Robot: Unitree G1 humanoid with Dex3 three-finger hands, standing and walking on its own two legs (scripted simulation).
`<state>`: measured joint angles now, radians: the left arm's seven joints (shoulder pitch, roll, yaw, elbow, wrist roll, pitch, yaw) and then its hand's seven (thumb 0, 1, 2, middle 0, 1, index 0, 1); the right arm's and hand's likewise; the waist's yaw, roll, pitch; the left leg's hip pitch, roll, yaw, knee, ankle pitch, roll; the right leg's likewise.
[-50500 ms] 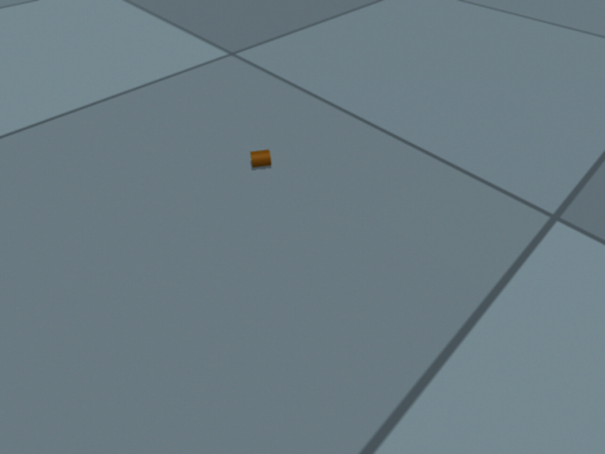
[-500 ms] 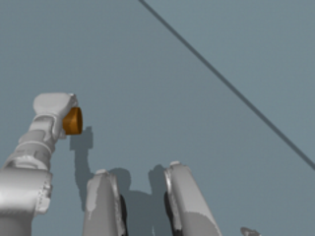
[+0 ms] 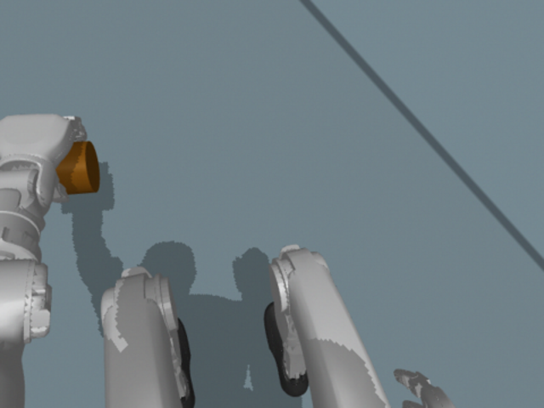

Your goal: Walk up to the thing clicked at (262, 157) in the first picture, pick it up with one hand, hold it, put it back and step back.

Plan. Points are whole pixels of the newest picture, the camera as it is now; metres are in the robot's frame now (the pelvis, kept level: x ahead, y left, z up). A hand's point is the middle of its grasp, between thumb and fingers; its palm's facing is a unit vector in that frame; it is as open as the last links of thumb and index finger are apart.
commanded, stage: crouch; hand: left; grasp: from above
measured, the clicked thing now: (57, 169) +0.49 +0.28 -0.19
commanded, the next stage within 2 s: lower in 0.54 s
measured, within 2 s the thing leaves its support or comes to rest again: neither
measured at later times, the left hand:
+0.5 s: hand (66, 167) +0.50 +0.27 -0.21, palm faces -0.45 +0.00 -0.89, open 10.6 cm
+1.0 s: hand (78, 174) +0.50 +0.27 -0.26, palm faces -0.47 -0.02 -0.88, open 10.6 cm
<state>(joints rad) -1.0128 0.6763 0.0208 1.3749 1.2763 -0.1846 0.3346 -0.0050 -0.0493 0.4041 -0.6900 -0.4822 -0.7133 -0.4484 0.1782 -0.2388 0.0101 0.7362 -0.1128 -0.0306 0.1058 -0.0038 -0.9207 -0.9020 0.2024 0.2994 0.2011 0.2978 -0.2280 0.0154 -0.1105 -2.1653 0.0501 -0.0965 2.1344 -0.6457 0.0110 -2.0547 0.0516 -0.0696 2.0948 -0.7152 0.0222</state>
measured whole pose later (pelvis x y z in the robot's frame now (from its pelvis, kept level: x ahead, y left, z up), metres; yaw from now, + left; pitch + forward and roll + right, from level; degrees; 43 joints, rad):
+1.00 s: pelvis -0.01 +0.00 -0.09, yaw -5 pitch +32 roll -11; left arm -1.09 0.88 0.03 1.49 1.28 -0.23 0.33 0.00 -0.04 0.35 -0.70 -0.49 -0.72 -0.46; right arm 0.15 -0.27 0.18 0.69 -0.15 -0.02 0.13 0.00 -0.92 -0.90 0.20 0.30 0.20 0.30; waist -0.30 -0.05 0.04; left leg -2.36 0.06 -0.19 2.43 -0.66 0.00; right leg -2.22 0.09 -0.14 2.34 -0.71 0.03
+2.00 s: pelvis -0.01 +0.00 -0.10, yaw -9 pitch +28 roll -14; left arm -1.11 1.02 0.07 1.62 1.30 -0.21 0.46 0.00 -0.03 0.38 -0.67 -0.52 -0.69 -0.49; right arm 0.13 -0.30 0.30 0.63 -0.21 -0.12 0.15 0.00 -0.91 -0.90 0.20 0.30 0.20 0.30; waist -0.38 -0.12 0.14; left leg -2.37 0.06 -0.26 2.51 -0.68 0.00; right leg -2.21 0.11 -0.20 2.37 -0.70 0.04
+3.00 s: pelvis -0.01 +0.01 -0.10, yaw -10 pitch +27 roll -15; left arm -1.14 1.08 0.03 1.65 1.28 -0.20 0.49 0.00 -0.20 0.70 -0.33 -0.80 -0.36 -0.77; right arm 0.12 -0.32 0.36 0.59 -0.22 -0.16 0.16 0.00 -0.91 -0.90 0.20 0.30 0.20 0.30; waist -0.41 -0.16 0.18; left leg -2.36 0.07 -0.28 2.52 -0.68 0.01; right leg -2.20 0.12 -0.21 2.36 -0.69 0.05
